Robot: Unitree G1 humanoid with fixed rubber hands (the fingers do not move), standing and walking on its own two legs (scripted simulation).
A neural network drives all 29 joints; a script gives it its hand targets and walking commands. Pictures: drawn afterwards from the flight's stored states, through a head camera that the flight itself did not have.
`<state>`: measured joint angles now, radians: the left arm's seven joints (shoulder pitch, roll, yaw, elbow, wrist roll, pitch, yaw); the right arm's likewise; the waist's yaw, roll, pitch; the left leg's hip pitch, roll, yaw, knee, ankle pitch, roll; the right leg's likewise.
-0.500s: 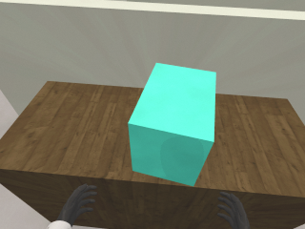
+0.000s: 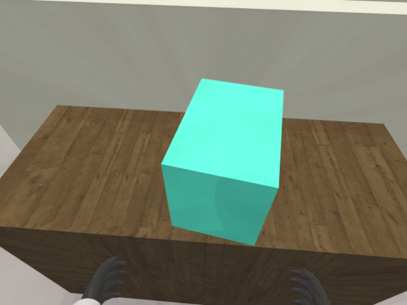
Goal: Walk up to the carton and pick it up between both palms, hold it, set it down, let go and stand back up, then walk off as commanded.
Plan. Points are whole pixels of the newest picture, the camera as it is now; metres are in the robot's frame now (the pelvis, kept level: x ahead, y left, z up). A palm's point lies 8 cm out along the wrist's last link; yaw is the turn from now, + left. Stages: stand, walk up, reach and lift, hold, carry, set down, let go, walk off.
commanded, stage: set down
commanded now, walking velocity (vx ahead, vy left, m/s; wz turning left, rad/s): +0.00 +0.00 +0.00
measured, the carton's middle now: (226, 159) +0.46 -0.03 +0.02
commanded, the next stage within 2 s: let go in 0.02 s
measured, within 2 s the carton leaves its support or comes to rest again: neither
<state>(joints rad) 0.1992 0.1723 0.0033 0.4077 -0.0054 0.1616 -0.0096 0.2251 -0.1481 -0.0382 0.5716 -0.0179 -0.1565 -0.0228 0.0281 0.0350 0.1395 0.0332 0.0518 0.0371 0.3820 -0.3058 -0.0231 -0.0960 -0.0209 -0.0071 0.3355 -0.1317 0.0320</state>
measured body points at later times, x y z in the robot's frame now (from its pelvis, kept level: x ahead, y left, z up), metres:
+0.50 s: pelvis +0.00 +0.00 +0.00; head +0.01 +0.00 +0.45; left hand +0.17 +0.22 -0.09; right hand +0.17 -0.23 -0.09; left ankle -0.05 +0.12 -0.74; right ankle +0.04 -0.14 -0.74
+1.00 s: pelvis -0.01 +0.00 -0.01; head -0.01 +0.00 +0.44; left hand +0.09 +0.31 -0.10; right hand +0.11 -0.29 -0.11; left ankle -0.05 +0.12 -0.74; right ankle +0.04 -0.14 -0.74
